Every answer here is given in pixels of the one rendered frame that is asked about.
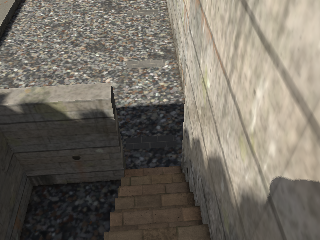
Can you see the stairs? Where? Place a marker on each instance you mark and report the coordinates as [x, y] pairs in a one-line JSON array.
[[156, 204]]

